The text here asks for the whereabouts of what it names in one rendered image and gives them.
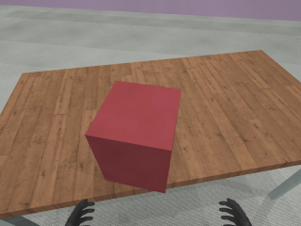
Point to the table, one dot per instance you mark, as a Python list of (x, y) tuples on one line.
[(239, 113)]

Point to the carton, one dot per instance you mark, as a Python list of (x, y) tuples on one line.
[(133, 132)]

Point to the robot left hand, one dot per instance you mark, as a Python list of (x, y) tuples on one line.
[(75, 217)]

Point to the robot right hand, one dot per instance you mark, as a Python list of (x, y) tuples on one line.
[(239, 216)]

